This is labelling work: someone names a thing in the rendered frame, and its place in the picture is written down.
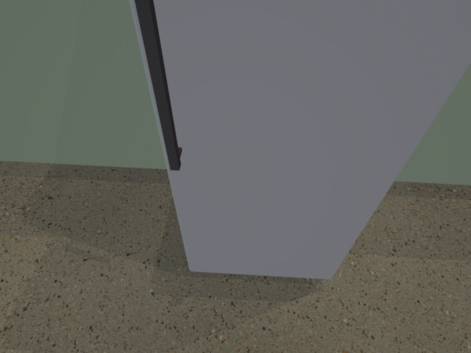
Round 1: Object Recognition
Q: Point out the fridge door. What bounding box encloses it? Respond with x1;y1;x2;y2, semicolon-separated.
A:
132;0;471;279

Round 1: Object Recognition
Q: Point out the handle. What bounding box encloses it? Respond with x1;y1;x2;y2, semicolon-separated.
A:
135;0;182;171

